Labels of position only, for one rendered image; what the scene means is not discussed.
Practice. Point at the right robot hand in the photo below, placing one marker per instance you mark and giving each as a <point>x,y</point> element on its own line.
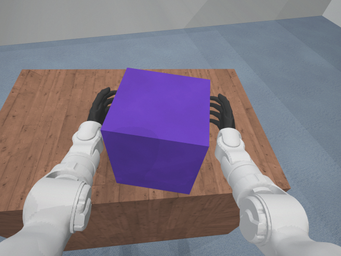
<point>226,118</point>

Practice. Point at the right robot forearm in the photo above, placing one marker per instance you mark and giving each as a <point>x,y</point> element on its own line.
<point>240,171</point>

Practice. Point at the left robot hand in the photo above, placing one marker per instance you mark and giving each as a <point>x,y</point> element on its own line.
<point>100,106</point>

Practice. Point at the robot left upper arm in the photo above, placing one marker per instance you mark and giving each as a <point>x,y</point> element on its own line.
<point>56,209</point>

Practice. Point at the robot right upper arm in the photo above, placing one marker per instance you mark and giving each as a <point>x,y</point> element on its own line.
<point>278,226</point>

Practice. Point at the pedestal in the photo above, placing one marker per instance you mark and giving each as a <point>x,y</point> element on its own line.
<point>46,107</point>

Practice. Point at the carton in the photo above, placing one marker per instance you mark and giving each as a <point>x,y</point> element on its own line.
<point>156,131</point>

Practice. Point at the left robot forearm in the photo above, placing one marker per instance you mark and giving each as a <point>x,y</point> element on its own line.
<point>81,161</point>

